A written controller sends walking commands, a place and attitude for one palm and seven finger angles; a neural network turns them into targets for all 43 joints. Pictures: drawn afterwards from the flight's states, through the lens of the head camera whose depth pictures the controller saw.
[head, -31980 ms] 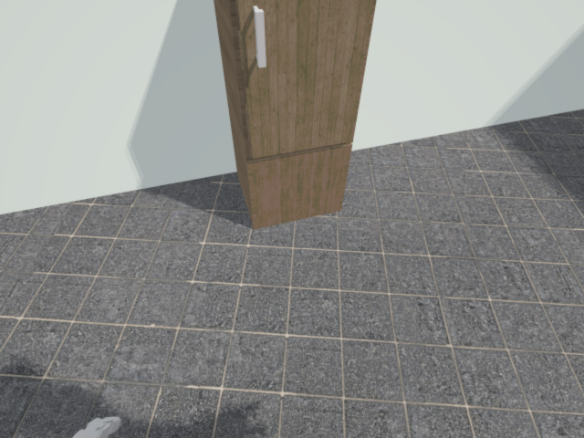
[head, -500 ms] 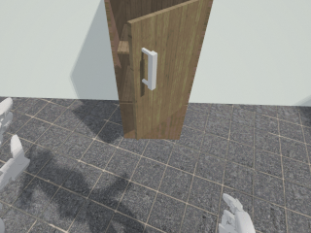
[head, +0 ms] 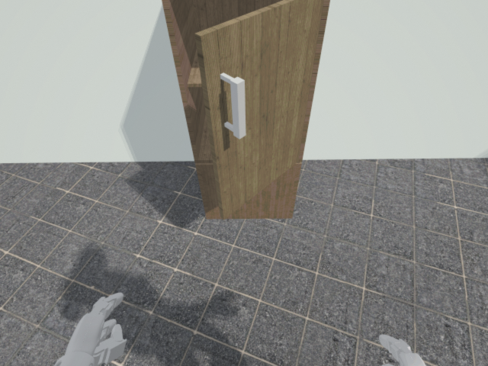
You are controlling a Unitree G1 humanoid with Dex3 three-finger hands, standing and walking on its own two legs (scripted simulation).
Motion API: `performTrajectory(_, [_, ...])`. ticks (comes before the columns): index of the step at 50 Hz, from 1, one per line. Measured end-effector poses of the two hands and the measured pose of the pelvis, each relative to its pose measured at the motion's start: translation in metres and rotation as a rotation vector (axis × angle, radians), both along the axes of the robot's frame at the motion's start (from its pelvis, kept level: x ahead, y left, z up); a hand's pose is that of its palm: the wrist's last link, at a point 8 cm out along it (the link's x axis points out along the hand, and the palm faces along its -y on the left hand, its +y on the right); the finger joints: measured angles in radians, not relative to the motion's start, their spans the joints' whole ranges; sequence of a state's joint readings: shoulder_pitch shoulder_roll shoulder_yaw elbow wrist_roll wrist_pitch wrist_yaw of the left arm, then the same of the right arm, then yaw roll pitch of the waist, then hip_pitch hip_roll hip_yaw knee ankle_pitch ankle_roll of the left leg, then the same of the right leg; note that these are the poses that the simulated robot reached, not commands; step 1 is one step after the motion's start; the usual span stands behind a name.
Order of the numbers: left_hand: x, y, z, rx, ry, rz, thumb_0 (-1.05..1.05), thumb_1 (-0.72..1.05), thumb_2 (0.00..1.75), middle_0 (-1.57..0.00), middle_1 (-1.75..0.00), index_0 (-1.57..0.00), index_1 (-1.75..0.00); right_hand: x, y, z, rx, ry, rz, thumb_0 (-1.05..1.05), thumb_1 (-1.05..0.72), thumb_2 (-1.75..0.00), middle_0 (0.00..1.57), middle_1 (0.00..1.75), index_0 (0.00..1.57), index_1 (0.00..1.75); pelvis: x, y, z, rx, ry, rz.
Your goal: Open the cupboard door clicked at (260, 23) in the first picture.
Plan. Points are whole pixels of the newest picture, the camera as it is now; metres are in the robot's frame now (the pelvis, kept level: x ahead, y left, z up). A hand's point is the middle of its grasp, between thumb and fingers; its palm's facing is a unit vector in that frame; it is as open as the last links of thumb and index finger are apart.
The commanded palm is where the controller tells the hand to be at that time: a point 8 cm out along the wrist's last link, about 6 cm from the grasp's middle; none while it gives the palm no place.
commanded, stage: let the arm hang, fingers relaxed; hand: left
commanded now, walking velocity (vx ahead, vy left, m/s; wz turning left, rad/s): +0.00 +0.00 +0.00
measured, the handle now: (232, 106) +0.63 +0.05 +0.09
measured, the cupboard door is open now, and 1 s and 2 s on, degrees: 45 45 45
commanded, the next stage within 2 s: look to check the result in 0.92 s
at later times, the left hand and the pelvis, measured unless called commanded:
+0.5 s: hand out of the picture -0.06 +0.17 -0.16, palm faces +0.05 -0.97 -0.25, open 7.3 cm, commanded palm none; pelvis +0.01 -0.02 +0.01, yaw +1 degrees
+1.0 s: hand out of the picture +0.02 +0.13 -0.17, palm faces +0.07 -0.98 -0.17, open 7.3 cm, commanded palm none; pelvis +0.04 -0.03 +0.01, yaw +1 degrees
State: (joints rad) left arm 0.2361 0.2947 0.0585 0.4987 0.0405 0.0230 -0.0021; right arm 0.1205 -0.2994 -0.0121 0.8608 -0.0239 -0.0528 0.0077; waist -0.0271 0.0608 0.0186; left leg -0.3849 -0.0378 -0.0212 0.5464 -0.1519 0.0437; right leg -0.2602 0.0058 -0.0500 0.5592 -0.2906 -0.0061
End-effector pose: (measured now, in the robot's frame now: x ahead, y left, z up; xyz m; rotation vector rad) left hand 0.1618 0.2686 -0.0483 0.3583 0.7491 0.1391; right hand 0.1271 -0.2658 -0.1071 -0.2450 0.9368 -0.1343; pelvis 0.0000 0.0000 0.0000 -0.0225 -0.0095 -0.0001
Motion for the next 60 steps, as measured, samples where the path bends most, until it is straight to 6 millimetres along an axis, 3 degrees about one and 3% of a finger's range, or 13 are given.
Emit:
performTrajectory(4, [-0.061,-0.04,-0.068,-0.145,0.306,0.035,0.01,0.91,0.9,-0.2,-0.3,-0.2,-0.3,-0.042,-0.007,-0.005,-0.025,0.151,-0.039,0.01,-0.91,-0.9,0.21,0.3,0.2,0.3,0.0,-0.006,0.0,0.005,-0.014,0.005])
performTrajectory(7, [-0.107,-0.058,-0.092,-0.206,0.459,0.106,0.01,0.94,0.9,-0.2,-0.3,-0.2,-0.3,-0.077,-0.006,-0.008,-0.036,0.284,-0.059,0.01,-0.91,-0.9,0.2,0.3,0.2,0.3,0.001,-0.01,0.002,0.002,-0.017,0.014])
performTrajectory(13, [-0.181,-0.051,-0.094,-0.197,0.652,0.225,0.0,0.96,0.9,-0.2,-0.3,-0.2,-0.3,-0.127,0.009,-0.02,0.006,0.479,-0.077,0.01,-0.91,-0.9,0.2,0.3,0.2,0.3,0.004,-0.014,0.006,-0.002,-0.015,0.03])
performTrajectory(17, [-0.215,-0.046,-0.083,-0.161,0.739,0.281,0.0,0.94,0.9,-0.2,-0.3,-0.2,-0.3,-0.139,0.023,-0.03,0.062,0.521,-0.087,0.01,-0.91,-0.9,0.2,0.3,0.2,0.3,0.006,-0.014,0.007,0.001,-0.018,0.027])
performTrajectory(20, [-0.227,-0.044,-0.076,-0.138,0.775,0.304,0.0,0.93,0.9,-0.2,-0.3,-0.2,-0.3,-0.141,0.034,-0.036,0.102,0.524,-0.092,0.01,-0.91,-0.9,0.2,0.3,0.2,0.3,0.009,-0.014,0.008,0.004,-0.021,0.023])
performTrajectory(26, [-0.22,-0.052,-0.076,-0.138,0.77,0.306,0.0,0.92,0.9,-0.2,-0.3,-0.2,-0.3,-0.135,0.049,-0.042,0.151,0.511,-0.098,0.0,-0.91,-0.9,0.2,0.3,0.2,0.3,0.015,-0.016,0.008,0.011,-0.028,0.015])
performTrajectory(39, [-0.151,-0.095,-0.09,-0.232,0.633,0.233,0.0,0.92,0.9,-0.2,-0.3,-0.2,-0.3,-0.117,0.042,-0.037,0.135,0.486,-0.11,0.0,-0.91,-0.9,0.2,0.3,0.2,0.3,0.029,-0.024,0.009,0.023,-0.025,0.013])
performTrajectory(60, [-0.151,-0.091,-0.085,-0.2,0.686,0.278,0.0,0.91,0.9,-0.2,-0.3,-0.2,-0.3,-0.093,0.027,-0.036,0.115,0.5,-0.102,0.0,-0.91,-0.9,0.2,0.3,0.2,0.3,0.048,-0.033,0.01,0.025,-0.023,0.016])
